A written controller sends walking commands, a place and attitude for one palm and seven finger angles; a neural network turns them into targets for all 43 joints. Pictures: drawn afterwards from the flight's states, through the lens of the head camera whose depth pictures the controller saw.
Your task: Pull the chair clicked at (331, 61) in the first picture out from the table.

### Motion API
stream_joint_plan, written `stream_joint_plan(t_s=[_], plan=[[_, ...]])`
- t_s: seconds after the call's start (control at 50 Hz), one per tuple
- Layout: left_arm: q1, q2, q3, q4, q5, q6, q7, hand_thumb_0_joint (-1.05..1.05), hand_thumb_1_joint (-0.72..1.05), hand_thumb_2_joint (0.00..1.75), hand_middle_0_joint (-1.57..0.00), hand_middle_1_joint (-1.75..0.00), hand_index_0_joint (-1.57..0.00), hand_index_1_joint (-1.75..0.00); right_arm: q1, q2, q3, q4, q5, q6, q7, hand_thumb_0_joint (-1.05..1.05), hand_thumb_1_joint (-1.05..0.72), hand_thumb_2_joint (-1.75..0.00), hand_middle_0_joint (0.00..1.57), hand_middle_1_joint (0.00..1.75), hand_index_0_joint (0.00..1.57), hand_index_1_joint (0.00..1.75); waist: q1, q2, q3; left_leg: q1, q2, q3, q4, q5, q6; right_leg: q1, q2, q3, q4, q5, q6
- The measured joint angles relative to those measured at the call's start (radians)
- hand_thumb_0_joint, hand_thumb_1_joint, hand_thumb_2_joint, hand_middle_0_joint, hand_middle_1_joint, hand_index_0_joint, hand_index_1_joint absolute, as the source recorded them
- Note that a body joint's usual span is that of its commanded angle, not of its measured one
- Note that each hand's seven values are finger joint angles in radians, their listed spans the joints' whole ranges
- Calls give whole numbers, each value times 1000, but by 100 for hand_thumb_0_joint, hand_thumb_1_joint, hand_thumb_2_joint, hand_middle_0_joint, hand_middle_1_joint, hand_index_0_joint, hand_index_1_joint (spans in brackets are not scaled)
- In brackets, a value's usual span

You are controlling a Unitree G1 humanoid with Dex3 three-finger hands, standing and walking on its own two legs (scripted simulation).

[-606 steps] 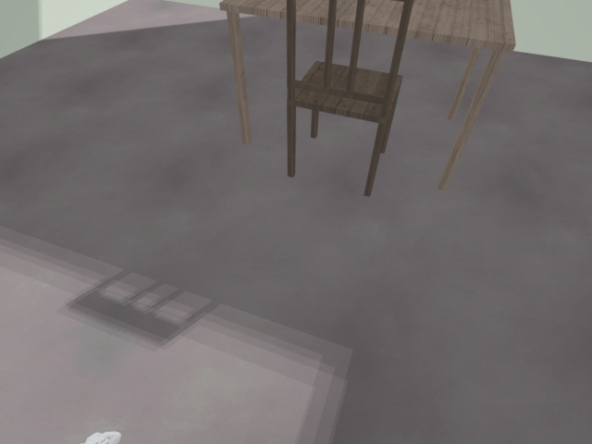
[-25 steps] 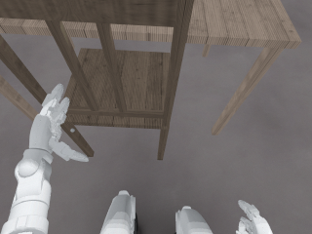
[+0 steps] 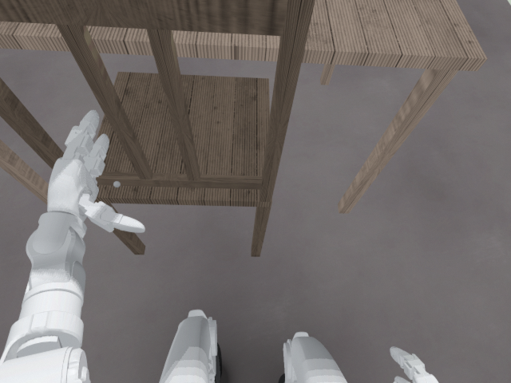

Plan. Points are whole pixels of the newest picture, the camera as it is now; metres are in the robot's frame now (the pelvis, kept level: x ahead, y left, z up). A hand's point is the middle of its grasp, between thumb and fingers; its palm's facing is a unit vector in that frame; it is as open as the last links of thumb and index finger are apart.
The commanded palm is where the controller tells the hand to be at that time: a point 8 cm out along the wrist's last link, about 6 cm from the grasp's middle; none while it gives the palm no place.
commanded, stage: push the fingers through the gap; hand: left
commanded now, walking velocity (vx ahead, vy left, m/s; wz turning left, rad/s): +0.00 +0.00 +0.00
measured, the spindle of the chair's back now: (119, 121) +0.51 +0.23 +0.05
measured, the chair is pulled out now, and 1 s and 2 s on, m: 0.00 0.00 0.00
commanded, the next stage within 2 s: hook a spindle and tug to test in 1.06 s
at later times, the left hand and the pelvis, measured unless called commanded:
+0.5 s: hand (131, 156) +0.46 +0.21 +0.03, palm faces +0.00 -1.00 -0.05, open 16.9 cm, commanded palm +0.44 +0.25 +0.03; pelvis +0.00 +0.00 -0.01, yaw -1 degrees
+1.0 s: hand (125, 150) +0.47 +0.22 +0.03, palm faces +0.01 -1.00 -0.05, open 16.9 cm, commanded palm +0.46 +0.25 +0.03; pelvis +0.00 +0.00 -0.01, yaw -1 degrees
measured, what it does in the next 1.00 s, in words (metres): stands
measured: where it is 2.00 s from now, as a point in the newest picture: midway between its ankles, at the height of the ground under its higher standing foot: outside the picture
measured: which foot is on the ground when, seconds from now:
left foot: down 0.00-1.00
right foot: down 0.00-1.00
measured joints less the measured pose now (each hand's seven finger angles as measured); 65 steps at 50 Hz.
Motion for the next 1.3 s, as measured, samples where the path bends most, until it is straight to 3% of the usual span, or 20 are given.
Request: stream_joint_plan(t_s=[0.4, 0.7, 0.9, 1.2, 1.3], plan=[[-184, 37, 15, 164, 47, -22, 24, -2, -50, 30, -6, -8, -6, -8, 12, -2, 0, 16, -16, 40, 15, 0, -91, -89, 20, 30, 20, 30, -25, 3, 3, -48, 2, -2, 17, 1, 2, -48, 2, 0, 16, 1, 2], [-296, 100, 83, 281, 74, -27, 6, -2, -50, 30, -6, -8, -7, -8, 29, -4, 5, 21, -23, 82, 22, 0, -91, -89, 20, 30, 20, 30, -47, 8, 3, -99, 12, -5, 46, -6, -4, -102, 13, 0, 51, -8, -6], [-276, 117, 110, 273, 66, -23, -16, -2, -50, 30, -6, -8, -7, -8, 34, -9, 3, 18, -18, 98, 24, 0, -91, -89, 20, 30, 20, 30, -49, 5, 8, -100, 17, -6, 44, -7, -5, -105, 18, 2, 46, -6, -7], [-314, 122, 94, 297, 75, -26, -16, -2, -50, 30, -6, -8, -7, -9, 9, -7, 6, 14, -22, 97, 23, 0, -91, -89, 20, 30, 20, 30, -54, -2, 6, -114, 13, -14, 52, -11, -1, -109, 16, -6, 44, -7, -2], [-312, 126, 94, 297, 76, -20, -13, -2, -50, 30, -8, -16, -9, -16, 10, -3, 9, 7, -23, 101, 26, 0, -91, -89, 20, 30, 20, 30, -55, -1, 6, -119, 13, -11, 55, -13, 2, -113, 16, -3, 43, -7, 1]])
